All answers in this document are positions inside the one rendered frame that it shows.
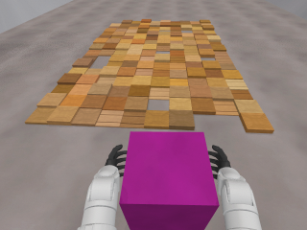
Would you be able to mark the robot left forearm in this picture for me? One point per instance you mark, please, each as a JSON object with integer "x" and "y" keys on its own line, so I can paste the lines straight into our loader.
{"x": 100, "y": 206}

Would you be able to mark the right robot hand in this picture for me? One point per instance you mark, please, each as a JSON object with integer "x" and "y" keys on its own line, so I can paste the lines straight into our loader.
{"x": 222, "y": 161}

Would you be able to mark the carton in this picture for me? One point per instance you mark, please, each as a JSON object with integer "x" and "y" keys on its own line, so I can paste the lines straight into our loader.
{"x": 168, "y": 182}

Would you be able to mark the robot right forearm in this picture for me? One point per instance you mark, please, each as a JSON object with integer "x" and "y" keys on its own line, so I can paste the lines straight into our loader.
{"x": 238, "y": 202}

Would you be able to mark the left robot hand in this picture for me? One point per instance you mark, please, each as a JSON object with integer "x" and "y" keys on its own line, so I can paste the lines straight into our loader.
{"x": 113, "y": 160}

